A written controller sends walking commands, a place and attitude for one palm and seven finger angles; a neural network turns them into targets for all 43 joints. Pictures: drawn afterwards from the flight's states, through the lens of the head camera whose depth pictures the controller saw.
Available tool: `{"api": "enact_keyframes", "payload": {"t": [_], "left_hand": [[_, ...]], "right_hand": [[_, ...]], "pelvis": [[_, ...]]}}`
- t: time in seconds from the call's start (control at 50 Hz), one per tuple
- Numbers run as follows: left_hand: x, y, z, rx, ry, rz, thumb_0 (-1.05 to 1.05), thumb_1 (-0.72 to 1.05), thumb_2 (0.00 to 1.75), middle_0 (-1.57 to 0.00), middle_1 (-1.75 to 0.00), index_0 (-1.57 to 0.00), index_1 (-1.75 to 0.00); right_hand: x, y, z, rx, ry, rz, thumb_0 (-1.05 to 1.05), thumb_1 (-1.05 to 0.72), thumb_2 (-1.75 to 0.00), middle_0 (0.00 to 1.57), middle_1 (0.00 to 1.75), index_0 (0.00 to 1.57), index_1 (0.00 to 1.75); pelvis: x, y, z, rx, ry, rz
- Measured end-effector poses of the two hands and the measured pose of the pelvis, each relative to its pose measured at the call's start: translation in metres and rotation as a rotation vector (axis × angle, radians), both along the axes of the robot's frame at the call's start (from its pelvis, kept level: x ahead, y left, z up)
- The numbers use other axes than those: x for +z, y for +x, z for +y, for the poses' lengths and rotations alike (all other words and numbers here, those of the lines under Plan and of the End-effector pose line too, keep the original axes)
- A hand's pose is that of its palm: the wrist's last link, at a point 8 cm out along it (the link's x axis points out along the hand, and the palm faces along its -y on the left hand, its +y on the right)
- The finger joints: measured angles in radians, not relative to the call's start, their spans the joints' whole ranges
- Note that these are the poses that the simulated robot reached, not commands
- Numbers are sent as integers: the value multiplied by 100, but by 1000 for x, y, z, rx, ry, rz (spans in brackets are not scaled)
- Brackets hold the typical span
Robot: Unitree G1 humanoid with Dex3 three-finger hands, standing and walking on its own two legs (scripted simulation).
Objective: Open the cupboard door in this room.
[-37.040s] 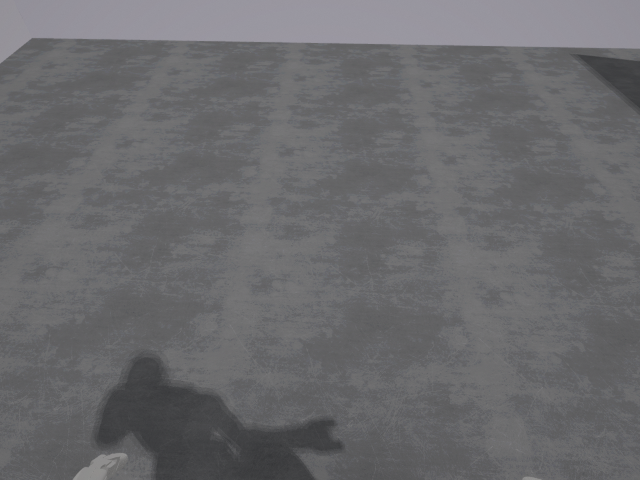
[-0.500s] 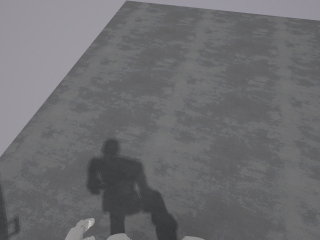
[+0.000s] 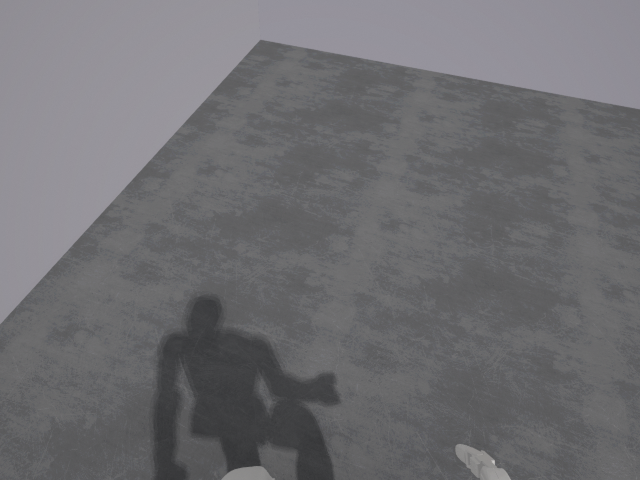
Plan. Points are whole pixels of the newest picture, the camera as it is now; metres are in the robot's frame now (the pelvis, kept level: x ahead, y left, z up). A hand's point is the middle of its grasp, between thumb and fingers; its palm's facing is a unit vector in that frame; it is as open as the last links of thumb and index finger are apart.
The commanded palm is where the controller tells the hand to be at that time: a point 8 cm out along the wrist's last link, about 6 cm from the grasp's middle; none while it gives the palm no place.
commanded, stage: walk to a spot facing it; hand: left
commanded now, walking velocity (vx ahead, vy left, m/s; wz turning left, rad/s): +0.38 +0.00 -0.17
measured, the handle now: out of the picture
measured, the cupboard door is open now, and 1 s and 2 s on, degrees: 49 49 49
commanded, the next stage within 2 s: turn to face it in 0.30 s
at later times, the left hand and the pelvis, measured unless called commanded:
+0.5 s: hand (270, 352) +0.32 +0.11 -0.14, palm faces -0.04 -0.97 -0.22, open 7.4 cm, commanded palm none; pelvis +0.22 -0.07 +0.02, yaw -2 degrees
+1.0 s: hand (246, 335) +0.36 +0.16 -0.16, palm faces +0.26 -0.94 -0.21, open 7.4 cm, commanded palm none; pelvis +0.31 -0.06 +0.01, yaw +13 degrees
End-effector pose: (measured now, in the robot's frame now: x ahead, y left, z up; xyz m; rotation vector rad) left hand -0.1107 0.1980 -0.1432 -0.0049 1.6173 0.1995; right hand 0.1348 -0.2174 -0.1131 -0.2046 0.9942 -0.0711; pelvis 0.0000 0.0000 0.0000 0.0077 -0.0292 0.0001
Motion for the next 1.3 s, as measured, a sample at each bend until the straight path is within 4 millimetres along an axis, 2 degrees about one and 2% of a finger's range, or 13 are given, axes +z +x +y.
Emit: {"api": "enact_keyframes", "payload": {"t": [0.1, 0.24, 0.36, 0.42, 0.52, 0.66, 0.74, 0.8, 0.86, 0.98, 1.12, 1.2, 1.3], "left_hand": [[9, 120, 23, -50, 40, -199, 1, 91, 90, -20, -30, -19, -30], [35, 278, 32, -169, 104, -400, 1, 93, 90, -19, -30, -19, -30], [34, 393, 5, -288, 146, -478, 1, 92, 90, -19, -30, -19, -30], [34, 423, -15, -290, 146, -507, 0, 91, 90, -19, -30, -19, -30], [34, 425, -43, -232, 108, -450, 0, 91, 90, -20, -30, -19, -30], [22, 416, -35, -111, 107, -358, -1, 95, 90, -20, -30, -20, -30], [2, 408, -29, -35, 79, -304, 0, 93, 90, -20, -30, -20, -30], [-17, 407, -19, 9, 68, -269, 0, 92, 90, -20, -30, -20, -30], [-16, 416, -8, 29, 87, -267, 0, 92, 90, -20, -30, -20, -30], [10, 444, 7, 71, 151, -362, 1, 91, 90, -20, -30, -19, -30], [34, 457, 0, 106, 234, -418, 0, 91, 90, -20, -30, -19, -30], [37, 447, -18, 139, 288, -432, 0, 91, 90, -20, -30, -19, -30], [44, 416, -48, 213, 279, -355, 0, 90, 90, -20, -30, -20, -30]], "right_hand": [[-1, -41, -12, -98, -33, 196, -1, -93, -89, 20, 30, 21, 30], [-1, -82, -35, -207, -16, 435, -1, -93, -90, 20, 30, 20, 30], [-18, -80, -50, -289, 46, 565, 0, -91, -90, 20, 30, 20, 30], [-21, -55, -59, -296, 67, 595, 0, -91, -90, 20, 30, 20, 30], [-12, 35, -75, -256, 52, 478, 1, -91, -90, 20, 30, 20, 30], [-2, 170, -84, -126, 0, 306, 1, -93, -90, 20, 30, 20, 30], [0, 235, -81, -41, -53, 235, 1, -93, -90, 20, 30, 20, 30], [-5, 274, -77, 9, -96, 168, 0, -92, -90, 20, 30, 20, 30], [-1, 294, -72, 45, -114, 150, 0, -91, -90, 20, 30, 20, 30], [6, 314, -66, 124, -106, 174, 0, -91, -90, 20, 30, 20, 30], [0, 332, -80, 176, -64, 196, 0, -90, -90, 21, 30, 21, 30], [-13, 348, -100, 201, -50, 214, 0, -90, -90, 21, 30, 21, 30], [-5, 375, -111, 263, -66, 229, 0, -90, -90, 20, 30, 21, 30]], "pelvis": [[16, 39, 2, 3, 3, -1], [24, 101, -12, -30, 6, 13], [7, 165, -48, -65, 28, 30], [7, 189, -61, -60, 15, 23], [21, 225, -72, -29, 12, 19], [21, 267, -71, 50, -12, 16], [11, 291, -60, 97, -24, 8], [-5, 305, -49, 126, -34, 15], [-4, 309, -48, 150, -29, 21], [10, 313, -54, 209, -43, 45], [14, 323, -81, 291, -53, 57], [7, 331, -104, 341, -22, 66], [18, 339, -113, 418, 1, 49]]}}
